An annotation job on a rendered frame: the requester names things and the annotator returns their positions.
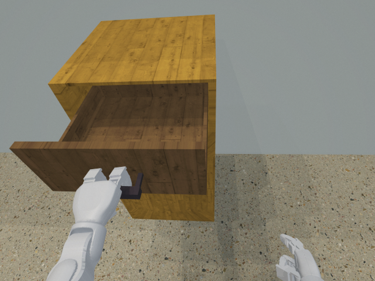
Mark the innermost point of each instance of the robot left forearm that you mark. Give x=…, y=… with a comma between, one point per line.
x=81, y=253

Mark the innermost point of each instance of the cabinet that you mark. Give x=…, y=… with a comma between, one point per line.
x=168, y=50

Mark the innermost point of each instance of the drawer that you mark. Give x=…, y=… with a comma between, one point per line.
x=159, y=130

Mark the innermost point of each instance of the handle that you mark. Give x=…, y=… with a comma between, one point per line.
x=132, y=192

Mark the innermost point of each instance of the robot left hand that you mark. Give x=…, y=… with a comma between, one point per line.
x=97, y=198

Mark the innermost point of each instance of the robot right hand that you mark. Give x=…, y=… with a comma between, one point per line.
x=303, y=264

